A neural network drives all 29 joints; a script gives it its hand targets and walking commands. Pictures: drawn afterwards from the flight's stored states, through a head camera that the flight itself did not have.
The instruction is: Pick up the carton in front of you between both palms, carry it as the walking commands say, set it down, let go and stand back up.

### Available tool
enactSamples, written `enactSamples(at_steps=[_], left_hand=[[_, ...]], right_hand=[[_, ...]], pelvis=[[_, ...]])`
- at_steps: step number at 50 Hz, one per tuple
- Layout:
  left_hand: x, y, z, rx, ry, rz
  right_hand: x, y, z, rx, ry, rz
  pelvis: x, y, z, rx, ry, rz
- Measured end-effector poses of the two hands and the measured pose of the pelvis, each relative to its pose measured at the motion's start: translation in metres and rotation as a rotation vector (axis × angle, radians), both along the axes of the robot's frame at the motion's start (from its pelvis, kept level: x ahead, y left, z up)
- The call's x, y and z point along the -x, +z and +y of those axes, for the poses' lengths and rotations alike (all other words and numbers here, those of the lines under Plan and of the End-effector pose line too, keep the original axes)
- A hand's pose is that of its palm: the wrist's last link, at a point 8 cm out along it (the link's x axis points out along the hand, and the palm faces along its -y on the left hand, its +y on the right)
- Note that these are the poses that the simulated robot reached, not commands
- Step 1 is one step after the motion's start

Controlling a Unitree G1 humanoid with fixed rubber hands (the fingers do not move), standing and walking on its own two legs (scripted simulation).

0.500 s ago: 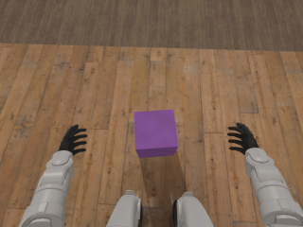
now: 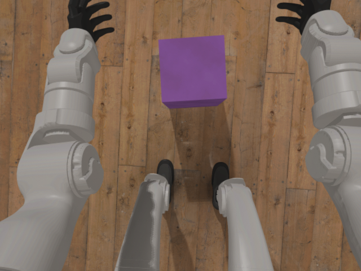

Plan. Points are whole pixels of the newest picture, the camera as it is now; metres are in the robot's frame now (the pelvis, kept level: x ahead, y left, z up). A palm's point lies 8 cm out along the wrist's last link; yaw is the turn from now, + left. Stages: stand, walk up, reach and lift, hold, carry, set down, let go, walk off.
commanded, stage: reach and lift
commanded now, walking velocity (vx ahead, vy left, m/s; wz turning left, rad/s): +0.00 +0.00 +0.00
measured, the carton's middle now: (192, 77) +0.56 +0.02 -0.53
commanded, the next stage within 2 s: none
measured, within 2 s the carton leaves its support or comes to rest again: leaves its support in 1.88 s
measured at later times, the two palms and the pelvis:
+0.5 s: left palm (119, 63) +0.54 +0.22 -0.28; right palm (263, 53) +0.57 -0.16 -0.28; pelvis +0.02 +0.00 -0.12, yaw +2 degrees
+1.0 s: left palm (139, 78) +0.54 +0.21 -0.46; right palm (245, 72) +0.57 -0.16 -0.46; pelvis -0.02 +0.00 -0.28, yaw +2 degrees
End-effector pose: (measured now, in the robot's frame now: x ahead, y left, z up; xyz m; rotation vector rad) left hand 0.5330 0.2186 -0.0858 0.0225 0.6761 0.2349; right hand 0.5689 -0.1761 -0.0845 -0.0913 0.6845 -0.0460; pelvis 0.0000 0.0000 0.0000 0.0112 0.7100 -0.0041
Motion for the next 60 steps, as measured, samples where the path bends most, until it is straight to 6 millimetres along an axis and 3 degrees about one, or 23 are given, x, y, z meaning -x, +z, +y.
enactSamples(at_steps=[6,14,21,30,37,47,53,60], left_hand=[[-0.022,-0.022,-0.005,0.002,-0.002,-0.033],[-0.018,-0.071,-0.007,0.014,0.013,-0.011],[-0.007,-0.145,-0.002,0.008,0.029,0.016],[-0.002,-0.246,-0.001,-0.001,0.021,0.003],[-0.004,-0.292,-0.007,0.007,0.013,0.011],[-0.003,-0.358,-0.013,0.022,-0.008,0.064],[-0.007,-0.380,-0.015,0.016,-0.015,0.065],[-0.019,-0.371,-0.022,0.020,-0.015,0.031]], right_hand=[[-0.025,-0.022,0.008,-0.003,0.008,-0.033],[-0.020,-0.072,0.015,-0.012,-0.007,-0.009],[-0.009,-0.150,0.018,-0.004,-0.011,0.011],[-0.003,-0.250,0.010,0.021,-0.021,-0.013],[-0.004,-0.295,0.011,0.008,-0.025,-0.005],[-0.003,-0.359,0.019,-0.003,-0.011,0.046],[-0.005,-0.382,0.016,0.001,-0.008,0.039],[-0.022,-0.373,0.022,-0.006,0.021,0.002]], pelvis=[[-0.018,0.000,-0.001,0.000,0.001,0.084],[-0.038,-0.017,-0.002,0.002,0.013,0.198],[-0.035,-0.075,-0.002,-0.002,0.017,0.262],[-0.006,-0.173,-0.004,-0.003,0.024,0.187],[0.018,-0.230,-0.006,-0.004,0.022,0.067],[0.027,-0.271,-0.006,-0.009,0.022,-0.042],[0.020,-0.281,-0.004,-0.011,0.023,-0.096],[0.012,-0.288,-0.005,-0.020,0.027,-0.088]])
